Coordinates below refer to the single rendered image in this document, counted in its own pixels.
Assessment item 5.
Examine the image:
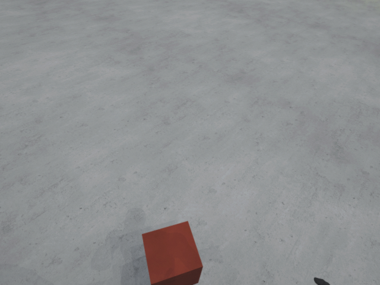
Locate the carton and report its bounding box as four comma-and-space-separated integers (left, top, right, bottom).
142, 221, 203, 285

